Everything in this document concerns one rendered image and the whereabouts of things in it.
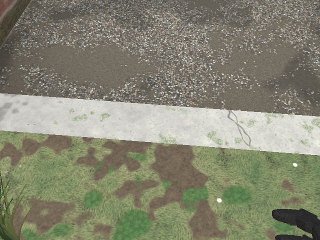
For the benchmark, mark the robot right hand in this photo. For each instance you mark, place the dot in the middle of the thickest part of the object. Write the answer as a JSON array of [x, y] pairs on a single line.
[[302, 218]]

